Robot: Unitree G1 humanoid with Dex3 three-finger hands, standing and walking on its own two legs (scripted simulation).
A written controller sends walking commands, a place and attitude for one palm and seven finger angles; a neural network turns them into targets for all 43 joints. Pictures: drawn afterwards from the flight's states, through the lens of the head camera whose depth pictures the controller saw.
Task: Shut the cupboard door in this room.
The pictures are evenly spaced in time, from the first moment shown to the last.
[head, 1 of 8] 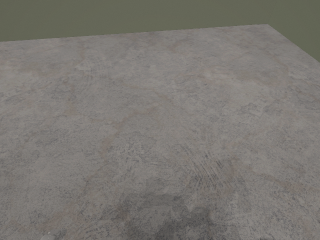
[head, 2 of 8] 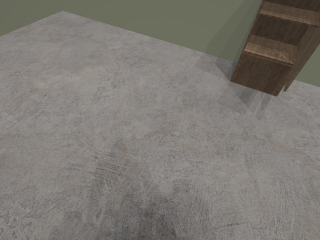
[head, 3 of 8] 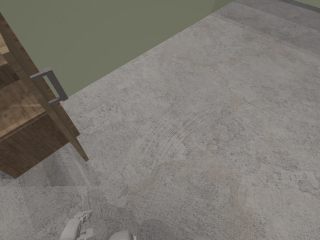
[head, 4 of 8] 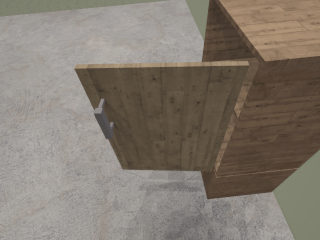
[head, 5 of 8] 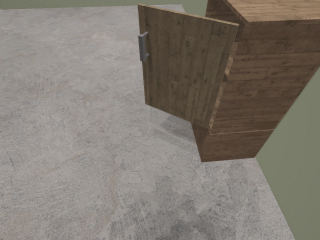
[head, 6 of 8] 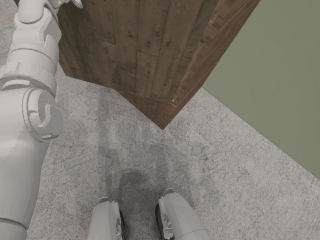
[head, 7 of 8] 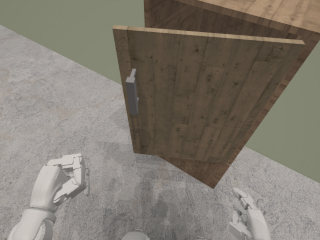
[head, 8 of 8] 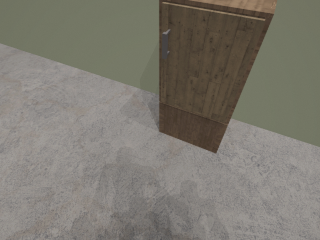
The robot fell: no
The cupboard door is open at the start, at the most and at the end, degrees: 82 82 0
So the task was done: yes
